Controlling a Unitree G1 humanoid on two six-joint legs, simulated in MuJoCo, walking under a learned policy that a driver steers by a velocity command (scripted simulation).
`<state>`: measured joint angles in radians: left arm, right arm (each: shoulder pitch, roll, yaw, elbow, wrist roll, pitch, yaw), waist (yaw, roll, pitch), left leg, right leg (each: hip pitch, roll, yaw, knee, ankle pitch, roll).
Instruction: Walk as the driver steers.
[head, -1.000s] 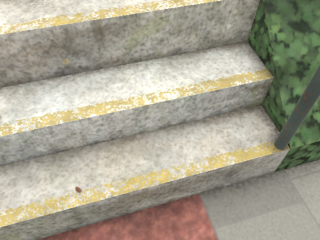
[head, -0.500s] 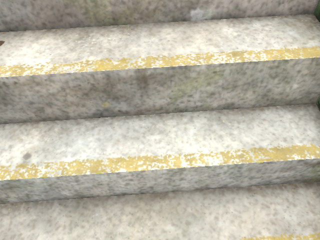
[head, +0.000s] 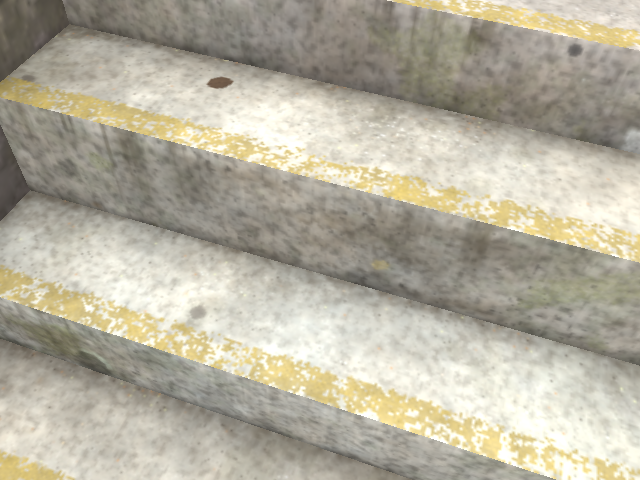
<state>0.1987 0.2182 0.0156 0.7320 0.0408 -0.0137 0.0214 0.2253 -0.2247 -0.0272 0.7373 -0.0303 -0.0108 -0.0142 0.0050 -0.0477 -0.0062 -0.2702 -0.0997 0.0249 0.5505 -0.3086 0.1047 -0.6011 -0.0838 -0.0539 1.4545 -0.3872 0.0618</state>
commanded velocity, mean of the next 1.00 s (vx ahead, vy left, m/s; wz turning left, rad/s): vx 0.07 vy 0.00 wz -0.02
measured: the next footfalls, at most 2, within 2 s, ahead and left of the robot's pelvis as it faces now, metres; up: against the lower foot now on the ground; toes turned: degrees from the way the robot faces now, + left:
right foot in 0.50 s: +0.26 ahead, -0.17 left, +0.20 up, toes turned +8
left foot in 1.36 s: +0.26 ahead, +0.27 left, +0.18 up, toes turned -27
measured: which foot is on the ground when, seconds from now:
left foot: down 0.00-0.54, up 0.56-1.00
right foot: up 0.00-0.48, down 0.50-1.00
